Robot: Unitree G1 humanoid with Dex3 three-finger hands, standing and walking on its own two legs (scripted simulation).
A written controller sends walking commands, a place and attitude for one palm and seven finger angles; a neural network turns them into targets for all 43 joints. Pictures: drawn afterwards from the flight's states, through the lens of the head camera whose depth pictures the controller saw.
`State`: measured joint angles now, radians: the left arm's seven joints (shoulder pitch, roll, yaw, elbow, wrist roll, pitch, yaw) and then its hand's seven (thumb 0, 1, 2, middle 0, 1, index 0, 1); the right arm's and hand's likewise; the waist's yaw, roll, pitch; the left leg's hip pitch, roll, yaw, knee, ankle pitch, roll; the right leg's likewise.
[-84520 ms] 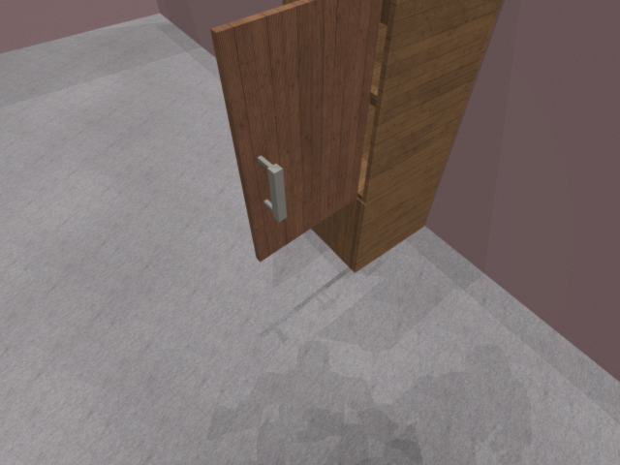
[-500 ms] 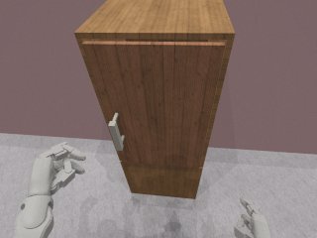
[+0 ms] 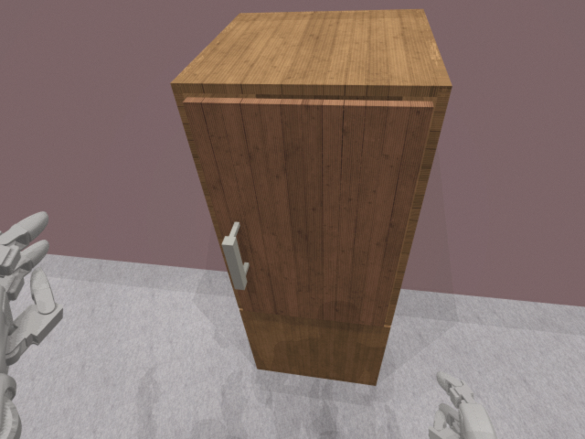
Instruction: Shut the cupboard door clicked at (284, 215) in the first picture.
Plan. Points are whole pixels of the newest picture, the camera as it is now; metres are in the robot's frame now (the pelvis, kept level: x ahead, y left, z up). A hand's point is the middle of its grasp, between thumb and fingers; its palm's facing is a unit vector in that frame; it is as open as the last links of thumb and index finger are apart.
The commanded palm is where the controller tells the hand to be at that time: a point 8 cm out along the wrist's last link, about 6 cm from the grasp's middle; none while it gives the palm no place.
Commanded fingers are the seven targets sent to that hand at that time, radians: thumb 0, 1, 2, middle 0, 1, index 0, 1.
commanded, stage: draw the hand back to the body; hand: left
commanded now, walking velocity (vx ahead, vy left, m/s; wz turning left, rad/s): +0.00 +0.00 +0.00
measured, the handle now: (238, 256) +0.48 +0.20 -0.08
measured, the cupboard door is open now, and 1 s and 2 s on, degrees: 0 0 0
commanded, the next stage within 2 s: step back with the hand held close in 0.28 s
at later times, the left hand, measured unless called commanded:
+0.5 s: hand (74, 316) +0.18 +0.26 +0.16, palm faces +0.47 -0.77 -0.43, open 7.4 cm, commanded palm +0.13 +0.29 +0.17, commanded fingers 0.00 0.90 0.90 -0.20 -0.30 -0.20 -0.30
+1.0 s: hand (27, 360) +0.14 +0.28 +0.15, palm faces +0.42 -0.76 -0.49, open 7.4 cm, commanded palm +0.08 +0.32 +0.17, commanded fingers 0.00 0.90 0.90 -0.20 -0.30 -0.20 -0.30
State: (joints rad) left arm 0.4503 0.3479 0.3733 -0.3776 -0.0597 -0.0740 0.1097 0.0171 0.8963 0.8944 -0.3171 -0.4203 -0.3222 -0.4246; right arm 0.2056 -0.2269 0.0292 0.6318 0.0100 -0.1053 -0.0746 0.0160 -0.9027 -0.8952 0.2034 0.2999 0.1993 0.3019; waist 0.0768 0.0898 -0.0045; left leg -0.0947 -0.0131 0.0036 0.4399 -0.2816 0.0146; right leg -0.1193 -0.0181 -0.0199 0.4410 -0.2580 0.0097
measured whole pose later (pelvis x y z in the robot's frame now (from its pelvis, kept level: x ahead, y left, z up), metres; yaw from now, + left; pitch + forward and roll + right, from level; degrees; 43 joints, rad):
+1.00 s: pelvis -0.06 +0.02 -0.01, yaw -1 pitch +0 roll -1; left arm 0.56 0.41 0.43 -0.47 -0.03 -0.18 0.15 0.02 0.89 0.89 -0.21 -0.30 -0.21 -0.30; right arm 0.21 -0.22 0.00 0.55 0.02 -0.01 -0.10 0.01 -0.90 -0.90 0.20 0.30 0.20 0.30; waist 0.00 0.01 -0.01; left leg -0.35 -0.02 0.02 0.58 -0.24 0.04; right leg -0.35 -0.02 0.00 0.52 -0.18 0.03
